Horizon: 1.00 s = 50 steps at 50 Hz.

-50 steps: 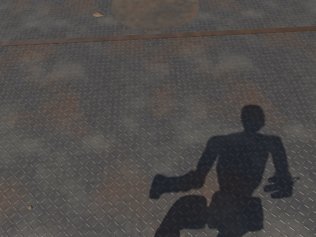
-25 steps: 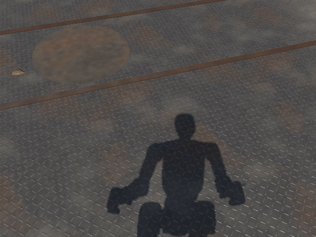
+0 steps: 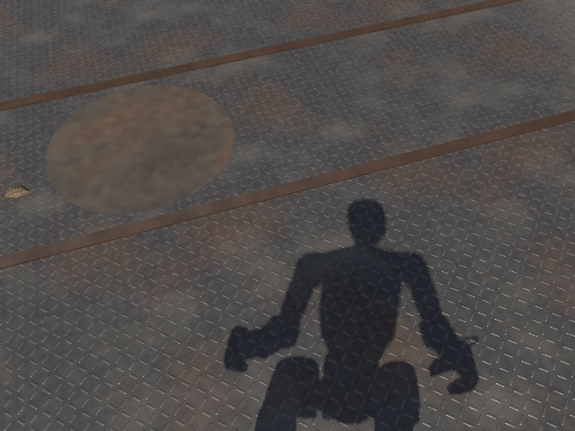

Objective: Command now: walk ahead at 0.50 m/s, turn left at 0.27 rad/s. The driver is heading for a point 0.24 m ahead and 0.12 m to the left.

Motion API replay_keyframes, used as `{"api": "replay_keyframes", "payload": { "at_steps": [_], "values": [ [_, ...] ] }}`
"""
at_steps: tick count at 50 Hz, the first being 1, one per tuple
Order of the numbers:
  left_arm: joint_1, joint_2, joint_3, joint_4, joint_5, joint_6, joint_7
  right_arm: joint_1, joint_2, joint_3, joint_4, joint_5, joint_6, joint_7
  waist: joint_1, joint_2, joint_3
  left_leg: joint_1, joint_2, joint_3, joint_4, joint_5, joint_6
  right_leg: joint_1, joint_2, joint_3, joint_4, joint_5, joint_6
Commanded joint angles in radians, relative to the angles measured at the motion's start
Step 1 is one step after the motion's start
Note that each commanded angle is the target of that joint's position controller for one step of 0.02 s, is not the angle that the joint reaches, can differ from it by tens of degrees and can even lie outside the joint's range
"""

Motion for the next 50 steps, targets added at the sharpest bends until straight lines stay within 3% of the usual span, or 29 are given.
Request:
{"api": "replay_keyframes", "payload": {
  "at_steps": [1,5,7,11,13,14,15,16,17,18,19,20,21,23,24,26,28,29,30,31,32,33,34,37,42,50],
  "values": [
    [-0.027,0.121,0.038,-0.038,0.01,-0.038,0.007,0.02,-0.044,-0.016,-0.055,-0.003,0.011,-0.007,-0.015,-0.119,-0.009,-0.129,0.046,-0.069,-0.032,0.123,-0.019,0.077,-0.274,0.187,-0.264,0.151,-0.17],
    [-0.025,0.139,0.04,-0.001,0.005,-0.034,0.022,-0.082,-0.01,-0.005,-0.092,-0.024,-0.001,0.005,-0.004,-0.09,0.023,-0.063,0.011,-0.022,-0.323,0.325,-0.02,0.057,-0.221,0.015,-0.238,0.445,-0.137],
    [0.013,0.154,0.042,0.024,-0.003,-0.025,0.03,-0.156,0.014,0.007,-0.116,-0.031,-0.009,0.019,0.029,-0.088,0.017,0.01,-0.016,0.029,-0.445,0.414,-0.013,0.064,-0.217,-0.014,-0.219,0.509,-0.127],
    [0.039,0.19,0.052,0.072,-0.024,0.002,0.036,-0.174,-0.032,-0.005,-0.139,-0.032,-0.012,0.038,0.016,-0.116,-0.014,0.05,-0.042,0.02,-0.56,0.34,0.033,0.201,-0.269,0.023,-0.106,0.551,-0.101],
    [0.018,0.191,0.052,0.082,-0.031,0.017,0.042,-0.072,-0.072,-0.025,-0.108,-0.045,-0.014,0.034,-0.049,-0.101,-0.072,0.195,-0.092,0.06,-0.65,0.364,0.068,0.231,-0.229,0.005,0.055,0.636,-0.058],
    [0.068,0.167,0.044,0.091,-0.017,0.016,0.043,-0.011,-0.13,-0.044,-0.094,-0.046,-0.016,0.022,-0.059,-0.05,-0.134,0.36,-0.055,0.026,-0.664,0.658,0.095,0.176,-0.169,-0.024,0.207,0.545,-0.011],
    [0.138,0.11,0.02,0.075,0.019,0.006,0.039,0.063,-0.202,-0.054,-0.095,-0.067,-0.007,0.007,-0.049,0.106,-0.28,0.679,0.148,-0.183,-0.544,1.129,0.202,-0.056,-0.086,-0.044,0.488,0.14,0.049],
    [0.254,0.04,-0.007,0.11,0.026,0.006,0.023,0.046,-0.154,-0.025,-0.106,-0.064,0.008,-0.002,-0.001,0.218,-0.424,0.837,0.323,-0.386,-0.518,1.371,0.356,-0.213,-0.008,0.059,0.756,-0.574,0.102],
    [0.259,0.1,0.005,0.132,-0.015,0.016,0.016,0.057,-0.115,-0.02,-0.095,-0.036,0.019,0.009,-0.033,0.126,-0.489,0.804,0.33,-0.439,-0.596,1.026,0.404,-0.252,-0.03,0.159,0.82,-0.579,0.111],
    [0.136,0.137,0.017,0.106,-0.046,0.037,0.023,-0.001,-0.1,-0.023,-0.088,-0.027,0.028,0.014,-0.041,0.058,-0.348,0.661,0.273,-0.405,-0.705,0.605,0.354,-0.325,-0.07,0.124,0.808,-0.496,0.106],
    [0.037,0.14,0.02,0.086,-0.037,0.059,0.039,-0.088,-0.066,-0.01,-0.1,-0.026,0.028,0.011,-0.037,0.022,-0.2,0.499,0.218,-0.336,-0.758,0.433,0.295,-0.33,-0.099,0.111,0.749,-0.435,0.108],
    [0.009,0.135,0.024,0.087,-0.017,0.079,0.052,-0.138,-0.044,0.0,-0.103,-0.039,0.027,0.01,-0.017,0.034,-0.131,0.355,0.176,-0.263,-0.785,0.411,0.256,-0.266,-0.117,0.117,0.681,-0.396,0.112],
    [0.053,0.111,0.02,0.095,-0.01,0.093,0.061,-0.194,-0.06,-0.007,-0.103,-0.05,0.034,0.006,0.033,0.08,-0.114,0.252,0.142,-0.214,-0.82,0.314,0.235,-0.182,-0.12,0.112,0.589,-0.346,0.121],
    [0.094,0.079,0.014,0.124,-0.004,0.095,0.072,-0.216,-0.055,-0.012,-0.097,-0.062,0.035,-0.003,0.045,0.108,-0.121,0.178,0.102,-0.144,-0.837,0.305,0.224,-0.067,-0.097,0.078,0.46,-0.279,0.124],
    [0.095,0.069,0.01,0.133,-0.003,0.092,0.072,-0.208,-0.044,-0.009,-0.089,-0.059,0.034,-0.006,0.039,0.099,-0.141,0.187,0.099,-0.133,-0.832,0.304,0.225,-0.034,-0.094,0.074,0.404,-0.236,0.12],
    [0.086,0.068,0.01,0.144,-0.001,0.09,0.068,-0.209,-0.043,-0.009,-0.075,-0.048,0.037,-0.013,0.038,0.078,-0.158,0.181,0.101,-0.129,-0.834,0.176,0.213,0.037,-0.09,0.067,0.286,-0.096,0.107],
    [0.076,0.061,0.009,0.152,0.014,0.09,0.061,-0.215,-0.028,-0.002,-0.059,-0.04,0.043,-0.015,0.049,0.065,-0.13,0.129,0.068,-0.114,-0.834,-0.077,0.161,0.124,-0.072,0.047,0.16,0.014,0.082],
    [0.056,0.071,0.009,0.143,0.027,0.09,0.06,-0.189,-0.004,0.007,-0.04,-0.042,0.043,-0.013,0.045,0.048,-0.093,0.1,0.04,-0.109,-0.833,-0.191,0.111,0.14,-0.094,0.076,0.103,0.036,0.063],
    [0.03,0.108,0.013,0.123,0.03,0.09,0.063,-0.17,0.003,0.01,-0.027,-0.048,0.045,-0.011,0.024,0.003,-0.037,0.092,0.002,-0.088,-0.792,-0.237,0.065,0.1,-0.156,0.145,0.023,-0.011,0.034],
    [-0.008,0.176,0.027,0.121,0.012,0.09,0.07,-0.129,0.004,0.006,-0.024,-0.05,0.042,-0.01,-0.033,-0.118,0.004,0.136,-0.06,-0.033,-0.757,-0.156,0.031,0.0,-0.178,0.163,0.01,-0.136,0.001],
    [-0.026,0.137,0.023,0.139,0.011,0.085,0.065,-0.14,0.009,0.008,-0.016,-0.05,0.045,-0.016,-0.028,-0.184,0.014,0.267,-0.081,0.013,-0.711,-0.047,0.011,-0.142,-0.154,0.164,-0.046,-0.344,-0.002],
    [-0.042,0.096,0.013,0.142,0.017,0.075,0.062,-0.151,-0.013,0.0,-0.01,-0.045,0.048,-0.022,-0.024,-0.184,0.034,0.324,-0.077,0.014,-0.681,0.011,0.012,-0.189,-0.137,0.157,-0.074,-0.363,0.02],
    [-0.054,0.082,0.008,0.148,0.019,0.065,0.061,-0.146,-0.015,-0.002,0.0,-0.042,0.051,-0.027,-0.028,-0.174,0.028,0.343,-0.067,0.008,-0.674,0.045,0.023,-0.181,-0.128,0.142,-0.067,-0.301,0.041],
    [-0.021,0.082,0.007,0.173,0.003,0.043,0.06,-0.129,-0.011,-0.004,0.031,-0.045,0.053,-0.03,-0.009,-0.105,-0.008,0.322,-0.058,-0.004,-0.678,0.132,0.041,-0.063,-0.109,0.112,0.0,-0.096,0.058],
    [-0.001,0.081,0.006,0.21,-0.003,0.047,0.063,-0.134,-0.005,-0.006,0.073,-0.032,0.048,-0.028,0.008,-0.058,-0.052,0.353,-0.056,0.004,-0.652,0.288,0.038,0.014,-0.097,0.093,0.043,0.081,0.046],
    [-0.016,0.072,0.003,0.257,-0.005,0.058,0.061,-0.127,-0.017,-0.009,0.141,-0.027,0.065,-0.041,0.003,-0.038,-0.047,0.395,-0.051,0.005,-0.643,0.364,0.036,0.041,-0.082,0.076,0.04,0.158,0.044]
  ]
}}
